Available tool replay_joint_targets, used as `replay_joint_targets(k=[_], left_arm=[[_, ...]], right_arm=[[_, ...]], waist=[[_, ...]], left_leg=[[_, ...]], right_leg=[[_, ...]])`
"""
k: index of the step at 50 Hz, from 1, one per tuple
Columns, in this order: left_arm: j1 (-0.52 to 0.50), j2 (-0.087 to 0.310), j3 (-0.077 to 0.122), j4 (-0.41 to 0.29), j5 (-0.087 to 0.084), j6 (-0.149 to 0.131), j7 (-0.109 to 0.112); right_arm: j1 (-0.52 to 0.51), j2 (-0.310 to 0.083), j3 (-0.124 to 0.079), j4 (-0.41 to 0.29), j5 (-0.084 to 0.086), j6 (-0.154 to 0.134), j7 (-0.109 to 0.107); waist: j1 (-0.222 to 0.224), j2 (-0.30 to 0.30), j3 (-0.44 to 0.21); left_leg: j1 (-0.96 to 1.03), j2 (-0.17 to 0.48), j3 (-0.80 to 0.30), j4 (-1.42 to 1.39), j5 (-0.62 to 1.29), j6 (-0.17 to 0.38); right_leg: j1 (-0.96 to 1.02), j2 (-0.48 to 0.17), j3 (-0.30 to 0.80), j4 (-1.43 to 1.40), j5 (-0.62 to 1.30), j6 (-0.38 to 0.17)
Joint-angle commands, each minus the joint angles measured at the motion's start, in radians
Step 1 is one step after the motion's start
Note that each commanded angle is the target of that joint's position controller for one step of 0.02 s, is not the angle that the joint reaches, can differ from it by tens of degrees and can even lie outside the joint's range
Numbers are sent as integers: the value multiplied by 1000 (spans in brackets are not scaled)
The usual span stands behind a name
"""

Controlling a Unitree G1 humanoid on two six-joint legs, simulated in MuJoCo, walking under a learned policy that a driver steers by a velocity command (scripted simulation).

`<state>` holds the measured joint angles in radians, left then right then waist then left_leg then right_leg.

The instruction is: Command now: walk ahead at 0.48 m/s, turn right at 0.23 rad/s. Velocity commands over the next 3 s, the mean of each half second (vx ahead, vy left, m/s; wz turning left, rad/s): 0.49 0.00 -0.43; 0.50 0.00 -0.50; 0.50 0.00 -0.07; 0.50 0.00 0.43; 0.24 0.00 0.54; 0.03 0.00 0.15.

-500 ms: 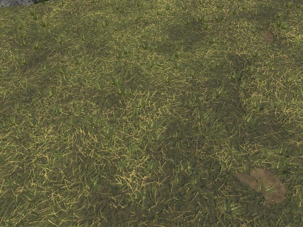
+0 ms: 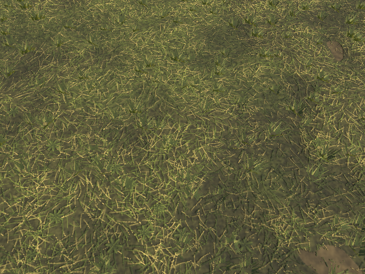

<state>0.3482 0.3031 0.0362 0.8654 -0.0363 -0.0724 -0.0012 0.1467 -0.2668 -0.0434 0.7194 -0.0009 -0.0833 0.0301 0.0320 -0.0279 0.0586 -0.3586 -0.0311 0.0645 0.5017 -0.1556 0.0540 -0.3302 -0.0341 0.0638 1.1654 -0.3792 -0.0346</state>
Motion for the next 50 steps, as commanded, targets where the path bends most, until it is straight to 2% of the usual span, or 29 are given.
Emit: replay_joint_targets(k=[1,4,7,11,14,16,17,19,20,21,22,23,24,25,26,27,28,30,33,36,39,43,44,45,46,47,48,49,50], left_arm=[[19,92,31,-62,1,0,4],[-1,59,29,-71,6,32,11],[-80,58,31,-102,13,28,9],[-210,29,18,-147,18,12,-19],[-308,16,8,-202,16,10,-40],[-347,20,8,-238,15,10,-55],[-350,26,11,-253,14,11,-62],[-298,60,29,-265,13,16,-68],[-207,93,48,-252,12,21,-67],[-51,144,79,-217,10,23,-56],[105,228,113,-187,9,36,-33],[68,318,122,-199,5,29,-28],[103,222,98,-221,14,18,-30],[63,177,84,-215,24,8,-30],[-3,155,77,-223,21,2,-30],[-67,126,68,-238,22,3,-28],[-102,105,60,-256,35,2,-23],[-116,113,62,-262,29,0,-16],[-80,151,73,-245,23,1,3],[-41,159,75,-227,17,13,15],[10,166,78,-204,11,20,17],[20,140,74,-184,16,29,24],[10,134,72,-182,18,32,23],[7,106,61,-185,23,33,19],[14,61,41,-200,37,32,16],[185,-13,19,-201,11,20,11],[173,69,27,-185,-4,14,15],[35,138,45,-201,-6,13,16],[-52,137,44,-224,8,12,19]], right_arm=[[47,-92,-32,-16,-13,-29,-1],[48,-103,-39,21,-10,-51,-3],[73,-121,-44,49,-16,-51,-14],[99,-152,-46,69,-9,-39,-29],[166,-172,-52,101,1,-16,-34],[188,-182,-56,113,10,5,-36],[186,-191,-58,113,13,16,-38],[164,-220,-66,102,14,34,-48],[153,-231,-68,94,13,44,-54],[135,-229,-65,85,16,50,-60],[154,-193,-48,64,0,41,-64],[261,-38,0,14,-26,7,-39],[141,-134,-15,5,12,-36,-23],[41,-174,-26,-31,47,-57,-15],[28,-159,-20,-34,36,-67,-20],[30,-161,-25,-24,11,-66,-26],[52,-167,-31,-20,1,-54,-26],[77,-148,-31,-22,-11,-31,-25],[-3,-112,-19,-51,-18,-14,-30],[-120,-84,-5,-78,-12,-20,-24],[-193,-101,-9,-103,5,-30,-12],[-149,-147,-29,-93,6,-47,1],[-96,-153,-36,-80,3,-52,-1],[-7,-177,-51,-57,-5,-57,-6],[131,-220,-62,-45,-21,-59,-12],[241,-310,-89,-1,-24,-46,-9],[267,-232,-75,14,12,-41,1],[211,-168,-56,1,16,-38,-2],[152,-149,-46,-9,2,-31,-4]], waist=[[-21,126,-81],[-7,100,-27],[-26,78,5],[-77,53,31],[-117,37,58],[-122,42,60],[-111,52,51],[-62,97,-19],[-8,114,-81],[81,101,-164],[140,-6,-265],[5,-240,-360],[93,-108,-443],[98,-64,-286],[48,24,-196],[8,44,-138],[-27,20,-122],[-53,10,-105],[-36,1,-62],[13,-36,-52],[42,-54,-50],[13,-94,-58],[-17,-104,-69],[-61,-93,-125],[-119,-16,-265],[-65,304,-395],[-97,279,-361],[-125,162,-207],[-111,91,-133]], left_leg=[[222,267,-298,-342,-24,144],[156,265,-179,-402,64,157],[198,254,-86,-418,135,149],[245,240,33,-427,193,120],[374,278,65,-392,244,115],[463,304,81,-342,324,106],[492,312,93,-303,418,97],[521,311,122,-162,772,73],[510,301,135,-23,907,60],[421,268,157,186,896,31],[176,223,156,491,584,-11],[-290,-1,44,832,-399,-75],[-404,0,-164,919,-429,-55],[-468,50,-168,881,-327,-30],[-431,95,-162,788,-242,-22],[-369,123,-155,701,-201,-33],[-301,141,-161,666,-170,-43],[-256,142,-142,594,-142,-80],[-260,121,-115,410,-11,-128],[-181,70,-104,162,199,-134],[-130,38,-118,51,263,-123],[-104,51,-141,-9,158,-67],[-37,44,-118,-36,135,-43],[103,45,-105,-60,133,-10],[347,182,-241,-29,112,53],[706,399,-695,-94,-67,241],[709,436,-893,-206,-370,252],[582,392,-757,-230,-398,201],[460,347,-624,-235,-295,169]], right_leg=[[-229,-108,55,21,117,3],[-263,-112,66,-31,173,27],[-351,-98,86,-175,330,40],[-324,-80,-7,-413,497,35],[-382,-74,-42,-509,474,15],[-413,-62,-71,-544,399,-5],[-399,-47,-91,-555,351,-19],[-277,19,-154,-551,244,-57],[-157,62,-176,-546,202,-82],[71,102,-173,-605,244,-120],[386,-13,34,-630,246,-181],[726,-266,617,-718,84,-382],[770,-302,771,-850,3,-391],[662,-271,611,-872,87,-333],[509,-225,486,-871,202,-298],[377,-184,391,-883,322,-276],[292,-156,339,-905,401,-271],[201,-133,290,-936,491,-279],[109,-90,207,-951,529,-259],[66,-33,162,-926,423,-200],[92,-57,223,-895,331,-177],[233,-126,312,-788,340,-152],[240,-120,310,-745,404,-139],[231,-69,277,-633,500,-113],[131,-13,219,-384,392,-79],[-236,146,103,-26,-69,5],[-400,111,137,112,-195,13],[-447,67,140,147,-109,10],[-427,28,94,123,-40,9]])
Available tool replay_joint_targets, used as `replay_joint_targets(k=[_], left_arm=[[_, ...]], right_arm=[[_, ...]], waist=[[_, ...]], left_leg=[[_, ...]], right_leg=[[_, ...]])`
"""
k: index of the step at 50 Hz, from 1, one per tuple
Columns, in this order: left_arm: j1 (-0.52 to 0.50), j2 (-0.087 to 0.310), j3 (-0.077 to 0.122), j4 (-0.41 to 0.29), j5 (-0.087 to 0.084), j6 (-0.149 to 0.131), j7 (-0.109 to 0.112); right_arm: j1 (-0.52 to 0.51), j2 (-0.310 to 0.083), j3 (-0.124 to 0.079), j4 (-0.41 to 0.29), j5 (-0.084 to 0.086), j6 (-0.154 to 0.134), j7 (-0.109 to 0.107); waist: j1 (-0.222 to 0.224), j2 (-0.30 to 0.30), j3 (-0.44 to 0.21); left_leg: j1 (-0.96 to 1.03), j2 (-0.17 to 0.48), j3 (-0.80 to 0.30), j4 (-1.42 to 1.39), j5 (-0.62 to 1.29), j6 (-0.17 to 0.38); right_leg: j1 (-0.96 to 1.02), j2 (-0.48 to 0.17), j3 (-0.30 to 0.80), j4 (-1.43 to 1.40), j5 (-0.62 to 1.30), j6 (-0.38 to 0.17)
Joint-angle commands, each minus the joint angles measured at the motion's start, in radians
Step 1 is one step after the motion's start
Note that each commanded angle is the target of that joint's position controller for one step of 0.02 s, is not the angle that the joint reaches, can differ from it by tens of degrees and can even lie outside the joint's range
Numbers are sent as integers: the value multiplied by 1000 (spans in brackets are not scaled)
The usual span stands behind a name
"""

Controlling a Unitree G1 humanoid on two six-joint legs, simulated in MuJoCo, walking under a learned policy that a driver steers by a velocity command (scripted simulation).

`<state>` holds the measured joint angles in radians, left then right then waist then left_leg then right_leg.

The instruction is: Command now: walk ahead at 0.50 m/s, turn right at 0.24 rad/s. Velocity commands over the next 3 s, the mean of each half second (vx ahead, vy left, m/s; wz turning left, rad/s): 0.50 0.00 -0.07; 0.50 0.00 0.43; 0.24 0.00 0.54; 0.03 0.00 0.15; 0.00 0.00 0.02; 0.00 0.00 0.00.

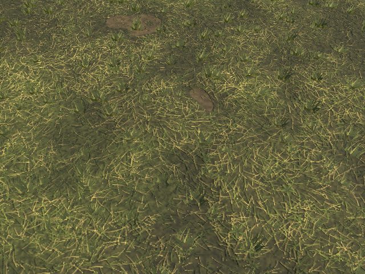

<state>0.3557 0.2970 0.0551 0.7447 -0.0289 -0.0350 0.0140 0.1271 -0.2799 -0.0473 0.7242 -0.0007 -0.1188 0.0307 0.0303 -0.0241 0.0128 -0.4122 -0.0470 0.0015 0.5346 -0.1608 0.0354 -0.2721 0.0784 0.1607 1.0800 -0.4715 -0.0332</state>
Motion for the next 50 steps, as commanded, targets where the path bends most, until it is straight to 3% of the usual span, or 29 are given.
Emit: replay_joint_targets(k=[1,3,5,7,10,14,17,19,20,21,22,23,24,25,26,28,30,33,37,42,45,46,47,48,49,50], left_arm=[[-109,129,24,-120,18,-30,1],[-90,94,21,-117,19,-33,-8],[-86,58,11,-115,19,-31,-12],[-148,35,-1,-139,26,-33,-13],[-238,17,-12,-155,24,-42,-22],[-348,24,-11,-181,11,-51,-37],[-391,42,-5,-204,8,-56,-51],[-322,71,10,-189,13,-59,-52],[-210,105,31,-154,19,-59,-45],[-42,159,53,-121,30,-57,-34],[74,260,77,-107,46,-47,-26],[101,197,62,-97,36,-42,-27],[46,146,42,-92,29,-43,-27],[-20,116,31,-94,27,-45,-28],[-79,85,22,-90,30,-50,-32],[-144,56,18,-80,39,-69,-37],[-156,65,26,-59,43,-86,-36],[-137,82,34,-24,49,-92,-25],[-111,115,42,5,41,-81,-10],[-28,150,56,56,19,-45,-2],[-44,186,66,56,11,-21,8],[-53,199,69,52,10,-12,13],[-69,203,68,48,6,-5,17],[-69,184,57,35,14,-11,22],[35,25,7,-18,55,-38,2],[-43,77,7,-31,25,-81,-14]], right_arm=[[139,-115,-34,-10,-5,9,-5],[123,-90,-23,-2,-12,7,-9],[142,-103,-25,13,2,4,-10],[160,-138,-34,29,9,5,-15],[182,-163,-38,47,15,17,-20],[252,-175,-36,85,24,31,-20],[275,-189,-39,107,28,47,-24],[256,-207,-44,111,29,58,-29],[256,-195,-39,110,30,61,-31],[244,-159,-21,92,17,59,-31],[328,-55,13,60,5,42,-28],[326,-85,8,72,20,26,-27],[250,-165,-19,54,46,22,-23],[196,-163,-20,40,48,24,-23],[170,-150,-23,38,35,31,-25],[210,-114,-26,57,30,60,-29],[216,-82,-24,58,30,79,-30],[150,-73,-27,31,25,84,-30],[25,-46,-14,-9,20,73,-3],[-117,-40,-6,-92,21,72,27],[-86,-74,-24,-119,22,78,38],[-14,-102,-40,-109,23,82,37],[121,-146,-67,-80,26,84,29],[288,-217,-102,-41,26,93,10],[287,-334,-121,-38,34,91,-4],[318,-271,-99,-71,24,76,-2]], waist=[[-92,74,-22],[-50,124,-16],[-43,131,-20],[-56,112,-4],[-85,103,8],[-124,101,28],[-114,109,42],[-57,115,6],[2,96,-64],[81,61,-187],[81,-162,-343],[93,-215,-392],[87,-137,-229],[57,-100,-136],[27,-69,-67],[-30,-96,-23],[-50,-72,-5],[-42,-37,22],[3,-14,53],[49,-1,94],[1,-48,31],[-45,-65,-19],[-124,-56,-92],[-205,5,-180],[-88,283,-256],[-147,186,-415]], left_leg=[[409,323,-470,-288,-171,186],[323,264,-358,-324,-25,172],[301,258,-295,-350,76,191],[292,267,-249,-378,143,207],[286,240,-165,-393,175,183],[311,246,-125,-372,190,159],[392,289,-141,-330,227,140],[417,288,-121,-238,400,115],[379,246,-92,-99,521,94],[236,198,-62,126,425,60],[-160,51,15,520,5,-17],[-290,23,-111,680,-413,-16],[-361,74,-136,741,-358,-8],[-351,118,-108,713,-271,-6],[-324,145,-98,663,-206,-13],[-216,177,-106,616,-120,-27],[-211,177,-111,601,-61,-42],[-279,171,-133,483,74,-54],[-249,157,-59,245,245,-41],[-313,140,6,108,165,4],[-193,65,88,94,17,56],[-90,25,113,98,-30,79],[103,-16,120,46,-2,113],[408,26,1,0,38,162],[782,301,-537,-37,-39,348],[867,393,-856,-204,-179,423]], right_leg=[[-472,-114,-20,147,100,10],[-386,-158,-45,53,155,11],[-373,-168,-76,-27,159,21],[-392,-180,-96,-144,215,37],[-354,-171,-120,-335,386,43],[-287,-136,-146,-485,502,41],[-281,-124,-144,-548,437,7],[-160,-96,-169,-596,398,-26],[22,-76,-183,-628,406,-52],[293,-168,-97,-593,424,-99],[679,-436,301,-612,307,-234],[670,-501,533,-737,179,-269],[543,-466,404,-764,128,-224],[409,-424,271,-794,163,-195],[294,-381,181,-837,217,-180],[150,-332,49,-907,323,-159],[106,-328,-40,-943,433,-167],[136,-321,-144,-958,534,-163],[170,-304,-261,-973,558,-134],[353,-361,-314,-909,656,-119],[413,-367,-355,-749,1068,-87],[409,-360,-367,-631,1213,-76],[347,-332,-389,-445,1231,-51],[136,-292,-390,-172,1007,-8],[-351,-95,-339,200,14,62],[-484,-34,-88,342,-139,56]])
Over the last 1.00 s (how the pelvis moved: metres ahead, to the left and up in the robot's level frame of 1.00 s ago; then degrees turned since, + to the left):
0.58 -0.11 0.00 -30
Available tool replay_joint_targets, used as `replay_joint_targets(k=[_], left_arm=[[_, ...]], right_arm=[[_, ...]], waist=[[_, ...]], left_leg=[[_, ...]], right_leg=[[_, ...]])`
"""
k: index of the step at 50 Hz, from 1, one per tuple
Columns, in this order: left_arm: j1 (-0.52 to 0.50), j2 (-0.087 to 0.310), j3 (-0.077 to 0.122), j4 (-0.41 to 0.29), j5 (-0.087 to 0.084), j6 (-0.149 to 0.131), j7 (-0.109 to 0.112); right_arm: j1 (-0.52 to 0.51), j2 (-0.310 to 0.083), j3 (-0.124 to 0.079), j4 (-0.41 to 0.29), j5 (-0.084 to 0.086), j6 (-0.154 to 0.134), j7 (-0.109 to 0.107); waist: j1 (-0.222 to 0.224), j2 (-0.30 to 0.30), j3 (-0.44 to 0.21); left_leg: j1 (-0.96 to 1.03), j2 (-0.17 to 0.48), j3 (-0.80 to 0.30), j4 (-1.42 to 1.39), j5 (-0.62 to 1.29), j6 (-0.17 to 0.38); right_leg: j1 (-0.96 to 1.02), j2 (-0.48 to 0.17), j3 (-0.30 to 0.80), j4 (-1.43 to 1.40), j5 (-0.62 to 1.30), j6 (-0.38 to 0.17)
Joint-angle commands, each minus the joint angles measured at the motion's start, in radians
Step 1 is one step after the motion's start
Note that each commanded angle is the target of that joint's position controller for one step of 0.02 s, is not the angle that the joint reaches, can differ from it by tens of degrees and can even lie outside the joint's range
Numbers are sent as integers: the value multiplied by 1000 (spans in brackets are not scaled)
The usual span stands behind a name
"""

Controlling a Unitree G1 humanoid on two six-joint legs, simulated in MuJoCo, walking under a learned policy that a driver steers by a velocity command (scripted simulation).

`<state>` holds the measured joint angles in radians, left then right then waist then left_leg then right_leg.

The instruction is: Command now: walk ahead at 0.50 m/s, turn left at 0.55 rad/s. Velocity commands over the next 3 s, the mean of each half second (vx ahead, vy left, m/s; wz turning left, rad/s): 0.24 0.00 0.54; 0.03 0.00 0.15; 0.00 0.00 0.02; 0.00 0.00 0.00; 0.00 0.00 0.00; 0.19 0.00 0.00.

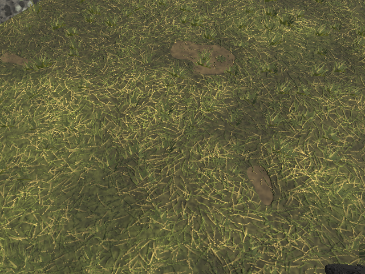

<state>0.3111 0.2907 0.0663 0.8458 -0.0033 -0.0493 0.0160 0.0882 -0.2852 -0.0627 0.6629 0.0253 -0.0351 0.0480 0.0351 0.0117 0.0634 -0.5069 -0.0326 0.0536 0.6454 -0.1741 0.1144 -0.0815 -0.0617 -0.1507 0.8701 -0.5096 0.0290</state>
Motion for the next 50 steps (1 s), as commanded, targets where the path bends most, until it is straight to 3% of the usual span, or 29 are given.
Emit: replay_joint_targets(k=[1,2,3,4,5,8,11,14,16,18,19,20,21,22,23,24,26,28,30,33,35,36,37,38,39,40,43,45,50], left_arm=[[-114,140,11,-166,-42,-90,-26],[-136,129,5,-176,-37,-102,-24],[-140,132,10,-165,-9,-101,-15],[-119,147,20,-159,8,-89,-11],[-102,146,23,-159,15,-74,-10],[-106,89,8,-167,23,-43,-2],[-185,60,-7,-183,21,-36,-5],[-264,77,-4,-206,7,-31,-18],[-266,107,9,-211,9,-32,-21],[-218,124,21,-202,15,-43,-22],[-180,140,27,-197,25,-51,-17],[-126,193,34,-202,44,-51,-7],[-115,214,36,-190,64,-32,-7],[-139,155,29,-202,28,-20,-9],[-170,98,11,-219,20,-11,-9],[-197,83,2,-218,25,0,-11],[-246,91,-3,-210,26,17,-9],[-256,88,-2,-198,29,23,-9],[-248,93,1,-185,22,26,-9],[-216,118,7,-163,10,34,-10],[-228,113,1,-155,0,41,-11],[-192,97,-6,-137,-3,39,-13],[-170,74,-16,-129,7,32,-18],[-139,34,-24,-134,25,23,-24],[-183,35,-26,-129,36,21,-23],[-206,44,-23,-125,35,22,-23],[-178,69,-15,-91,25,27,-14],[-170,65,-16,-71,21,24,-13],[-162,60,-15,-21,15,24,-8]], right_arm=[[325,-206,-67,-2,-11,-20,-18],[265,-177,-59,-6,-7,-27,-18],[180,-146,-48,-23,-9,-27,-20],[130,-126,-40,-45,-23,-27,-25],[110,-128,-40,-56,-28,-24,-30],[113,-173,-54,-44,-24,-19,-49],[136,-184,-60,-29,-6,11,-71],[175,-177,-59,-14,-2,36,-82],[172,-166,-57,-17,-5,44,-86],[127,-151,-53,-35,-6,46,-90],[118,-124,-45,-47,-8,43,-89],[143,-66,-24,-66,-28,37,-88],[330,-44,-15,-59,-15,36,-84],[377,-146,-34,-17,-13,44,-82],[280,-196,-50,-11,-7,61,-86],[229,-187,-51,-11,-9,79,-94],[195,-148,-43,-25,-14,99,-96],[206,-89,-24,-20,-16,93,-91],[186,-64,-11,-18,-24,84,-87],[165,-81,-11,-11,-23,78,-77],[195,-75,-11,13,-26,77,-68],[183,-85,-11,10,-35,76,-66],[172,-125,-14,-7,-50,75,-69],[130,-180,-25,-6,-52,77,-72],[97,-97,-4,-7,-56,67,-65],[76,-58,9,-7,-63,56,-60],[104,-76,8,15,-54,30,-60],[136,-77,8,30,-45,24,-65],[151,-64,11,46,-41,24,-70]], waist=[[-176,92,-324],[-132,25,-223],[-82,-11,-139],[-44,3,-114],[-21,5,-106],[-4,8,-99],[-37,64,-142],[-71,89,-160],[-62,100,-159],[-21,118,-153],[-1,98,-176],[-2,-44,-276],[-90,-305,-370],[-86,-227,-366],[-48,-142,-272],[-46,-92,-228],[-61,-119,-142],[-67,-153,-138],[-50,-171,-166],[-29,-177,-187],[-58,-160,-167],[-58,-141,-151],[-44,-69,-149],[20,115,-125],[0,141,-108],[-4,125,-75],[-8,95,-40],[-18,55,-44],[-23,10,-62]], left_leg=[[876,347,-758,-348,-118,279],[726,303,-631,-348,-43,238],[566,264,-526,-351,153,209],[454,240,-451,-356,346,199],[384,223,-411,-362,470,196],[250,167,-287,-350,694,176],[208,92,-227,-302,629,104],[250,101,-300,-256,461,65],[303,120,-383,-199,379,51],[325,109,-442,-115,309,25],[304,61,-428,-27,239,-9],[211,-17,-329,201,-31,-59],[-11,-135,-254,421,-573,-115],[-59,-54,-262,549,-532,-151],[-81,-28,-236,608,-460,-175],[-76,-13,-212,610,-405,-186],[-9,9,-187,538,-335,-196],[78,11,-130,380,-310,-197],[151,29,-106,225,-298,-191],[224,35,-90,45,-197,-170],[329,22,-61,-147,-55,-136],[383,32,-82,-220,-7,-108],[433,123,-187,-249,42,-67],[331,201,-279,-265,-42,-4],[194,199,-285,-314,-218,11],[157,161,-258,-325,-295,-20],[162,120,-214,-294,-203,-74],[197,110,-199,-265,-127,-76],[236,96,-182,-240,-9,-69]], right_leg=[[-759,47,256,535,-7,-31],[-737,3,248,443,82,-45],[-673,-24,238,355,122,-34],[-589,-42,240,315,143,-21],[-534,-41,234,287,146,-4],[-468,0,186,102,222,46],[-371,65,170,-124,446,58],[-339,101,196,-263,528,54],[-332,102,234,-326,487,39],[-279,89,241,-413,505,6],[-178,40,251,-480,640,-27],[19,-152,406,-451,962,-98],[232,-376,731,-456,1108,-309],[184,-386,809,-483,852,-340],[105,-308,669,-487,716,-298],[26,-248,580,-506,601,-261],[-138,-177,468,-563,486,-239],[-182,-123,372,-579,501,-232],[-162,-126,347,-568,546,-246],[-129,-153,371,-552,488,-260],[-187,-134,355,-536,372,-225],[-235,-112,342,-533,295,-177],[-294,-78,305,-484,221,-112],[-283,29,182,-430,156,-43],[-162,39,162,-414,228,-6],[-128,37,170,-418,288,1],[-120,21,187,-423,342,-19],[-129,18,190,-428,362,-25],[-109,14,191,-422,429,-18]])
Over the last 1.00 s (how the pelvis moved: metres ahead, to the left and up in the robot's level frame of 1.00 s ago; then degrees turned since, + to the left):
0.53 0.00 -0.01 16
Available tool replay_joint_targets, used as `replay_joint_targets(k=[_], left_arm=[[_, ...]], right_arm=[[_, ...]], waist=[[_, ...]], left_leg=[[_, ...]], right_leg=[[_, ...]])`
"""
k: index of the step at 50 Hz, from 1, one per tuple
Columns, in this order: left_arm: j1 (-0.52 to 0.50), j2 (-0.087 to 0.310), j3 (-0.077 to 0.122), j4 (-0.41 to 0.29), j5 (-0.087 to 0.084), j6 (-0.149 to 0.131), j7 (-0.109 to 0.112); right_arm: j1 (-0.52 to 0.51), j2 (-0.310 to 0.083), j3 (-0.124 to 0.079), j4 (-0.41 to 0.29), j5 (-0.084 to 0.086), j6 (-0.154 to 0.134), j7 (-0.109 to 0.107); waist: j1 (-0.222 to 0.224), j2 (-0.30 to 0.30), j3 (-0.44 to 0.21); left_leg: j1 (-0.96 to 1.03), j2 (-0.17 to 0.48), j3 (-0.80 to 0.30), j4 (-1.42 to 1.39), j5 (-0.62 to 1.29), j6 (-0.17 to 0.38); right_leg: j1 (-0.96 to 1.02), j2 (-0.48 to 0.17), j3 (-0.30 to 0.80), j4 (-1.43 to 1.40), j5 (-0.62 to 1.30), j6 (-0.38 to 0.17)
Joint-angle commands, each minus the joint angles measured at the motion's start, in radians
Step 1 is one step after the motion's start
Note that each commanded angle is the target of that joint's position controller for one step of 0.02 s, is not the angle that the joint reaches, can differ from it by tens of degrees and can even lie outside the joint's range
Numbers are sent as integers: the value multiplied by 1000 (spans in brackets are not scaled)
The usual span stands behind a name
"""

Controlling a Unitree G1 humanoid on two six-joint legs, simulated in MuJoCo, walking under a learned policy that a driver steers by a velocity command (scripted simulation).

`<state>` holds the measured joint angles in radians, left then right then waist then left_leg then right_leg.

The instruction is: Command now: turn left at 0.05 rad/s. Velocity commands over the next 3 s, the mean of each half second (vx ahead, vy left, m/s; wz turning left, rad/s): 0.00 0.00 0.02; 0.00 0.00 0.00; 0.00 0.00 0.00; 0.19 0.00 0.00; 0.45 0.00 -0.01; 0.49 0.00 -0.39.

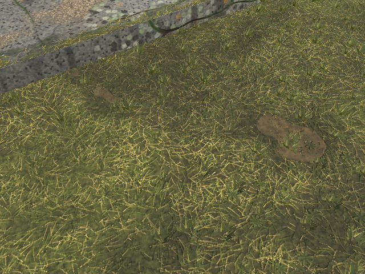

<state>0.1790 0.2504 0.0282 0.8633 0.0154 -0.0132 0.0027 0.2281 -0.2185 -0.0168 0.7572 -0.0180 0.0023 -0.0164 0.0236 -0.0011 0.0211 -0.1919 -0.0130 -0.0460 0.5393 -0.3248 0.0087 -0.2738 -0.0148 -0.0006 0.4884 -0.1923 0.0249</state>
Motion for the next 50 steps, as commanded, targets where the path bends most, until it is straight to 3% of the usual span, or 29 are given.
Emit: replay_joint_targets(k=[1,11,25,50], left_arm=[[-29,102,24,-28,-5,-11,7],[-34,112,29,69,-12,9,28],[-43,103,31,173,-14,23,40],[31,67,19,249,-16,25,50]], right_arm=[[13,-129,-35,-44,4,-13,-5],[30,-118,-37,27,9,-17,-4],[59,-116,-30,148,11,-19,-13],[126,-80,-7,281,15,-20,-16]], waist=[[-12,17,-24],[-9,10,-39],[-8,11,-6],[-14,5,28]], left_leg=[[-73,73,-79,-131,162,36],[-37,54,-49,-129,292,30],[-39,42,-29,-166,241,22],[-55,28,-7,-194,165,20]], right_leg=[[89,-34,42,-38,126,-13],[134,-40,44,-26,193,-17],[139,-32,36,-50,158,-16],[115,-21,29,-70,115,-16]])
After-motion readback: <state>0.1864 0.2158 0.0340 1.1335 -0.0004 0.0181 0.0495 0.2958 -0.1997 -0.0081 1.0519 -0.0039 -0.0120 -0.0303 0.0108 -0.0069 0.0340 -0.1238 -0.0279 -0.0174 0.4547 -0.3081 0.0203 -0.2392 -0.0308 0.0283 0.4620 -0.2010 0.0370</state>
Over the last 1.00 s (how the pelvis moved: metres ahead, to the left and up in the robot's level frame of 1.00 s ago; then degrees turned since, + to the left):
0.26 0.02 0.02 20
